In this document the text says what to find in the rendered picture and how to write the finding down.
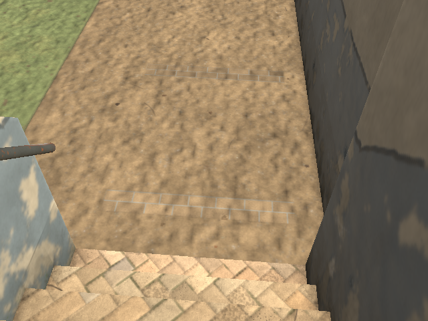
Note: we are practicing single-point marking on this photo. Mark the stairs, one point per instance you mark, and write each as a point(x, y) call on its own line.
point(102, 285)

